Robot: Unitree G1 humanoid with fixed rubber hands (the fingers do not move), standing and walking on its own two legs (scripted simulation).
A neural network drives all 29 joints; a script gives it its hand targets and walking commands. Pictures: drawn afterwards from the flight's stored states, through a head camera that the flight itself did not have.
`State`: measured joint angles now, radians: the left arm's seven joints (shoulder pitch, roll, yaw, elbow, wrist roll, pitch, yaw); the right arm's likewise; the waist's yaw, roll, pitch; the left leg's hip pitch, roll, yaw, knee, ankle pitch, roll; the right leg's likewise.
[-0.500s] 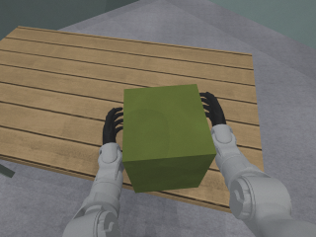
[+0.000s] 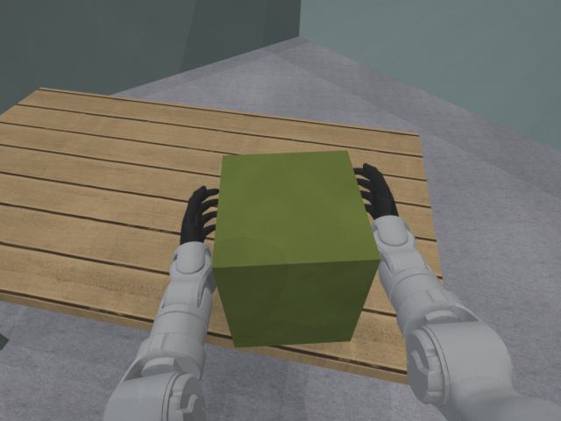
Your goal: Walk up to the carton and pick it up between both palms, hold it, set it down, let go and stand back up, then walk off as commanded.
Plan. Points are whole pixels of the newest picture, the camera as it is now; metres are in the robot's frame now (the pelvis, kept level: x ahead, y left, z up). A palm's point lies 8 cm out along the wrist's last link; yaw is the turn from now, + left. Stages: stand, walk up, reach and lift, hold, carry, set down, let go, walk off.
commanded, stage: reach and lift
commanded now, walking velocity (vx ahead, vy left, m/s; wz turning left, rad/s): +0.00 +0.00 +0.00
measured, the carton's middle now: (289, 252) +0.37 +0.04 +0.02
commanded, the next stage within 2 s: hold in 1.72 s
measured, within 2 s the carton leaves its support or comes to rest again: neither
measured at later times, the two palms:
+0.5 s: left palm (191, 210) +0.35 +0.18 +0.12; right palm (397, 204) +0.39 -0.11 +0.14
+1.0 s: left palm (189, 194) +0.35 +0.18 +0.15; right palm (407, 199) +0.37 -0.11 +0.16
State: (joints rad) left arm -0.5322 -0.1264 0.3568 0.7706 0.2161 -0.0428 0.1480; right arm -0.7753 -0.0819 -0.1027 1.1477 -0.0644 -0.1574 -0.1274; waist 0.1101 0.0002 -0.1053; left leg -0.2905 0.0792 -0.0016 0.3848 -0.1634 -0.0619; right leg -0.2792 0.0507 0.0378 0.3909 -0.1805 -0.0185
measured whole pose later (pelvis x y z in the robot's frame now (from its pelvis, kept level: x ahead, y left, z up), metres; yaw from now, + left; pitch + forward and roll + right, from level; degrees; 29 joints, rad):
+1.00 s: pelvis -0.01 +0.01 +0.00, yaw +1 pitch -4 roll +0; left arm -0.59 -0.06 0.34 0.46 0.22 0.41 0.01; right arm -0.74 -0.03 -0.07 0.82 0.02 0.20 -0.20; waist -0.01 -0.03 -0.07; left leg -0.12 0.06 0.00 0.35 -0.16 -0.05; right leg -0.10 0.03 0.04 0.36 -0.18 -0.01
